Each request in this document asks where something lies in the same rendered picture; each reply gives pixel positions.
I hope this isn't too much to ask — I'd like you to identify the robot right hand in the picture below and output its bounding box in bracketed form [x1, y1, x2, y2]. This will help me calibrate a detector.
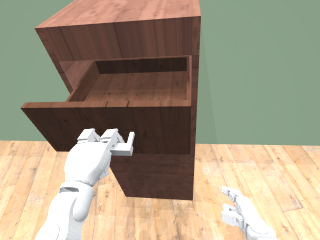
[221, 186, 259, 233]

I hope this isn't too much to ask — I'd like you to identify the right robot forearm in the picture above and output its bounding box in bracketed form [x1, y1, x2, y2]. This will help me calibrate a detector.
[243, 216, 278, 240]

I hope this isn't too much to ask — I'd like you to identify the robot left hand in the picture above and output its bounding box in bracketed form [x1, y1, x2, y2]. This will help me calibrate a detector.
[64, 128, 125, 187]

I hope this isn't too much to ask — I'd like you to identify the drawer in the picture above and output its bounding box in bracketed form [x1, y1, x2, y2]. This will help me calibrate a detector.
[21, 56, 191, 155]

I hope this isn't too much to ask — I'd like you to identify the cabinet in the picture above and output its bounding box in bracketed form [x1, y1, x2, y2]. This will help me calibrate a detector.
[34, 0, 201, 201]

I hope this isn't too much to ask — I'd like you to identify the left robot forearm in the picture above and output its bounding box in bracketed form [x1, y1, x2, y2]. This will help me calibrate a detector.
[35, 181, 95, 240]

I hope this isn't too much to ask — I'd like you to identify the handle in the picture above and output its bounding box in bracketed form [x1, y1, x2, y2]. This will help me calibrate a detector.
[110, 132, 135, 156]

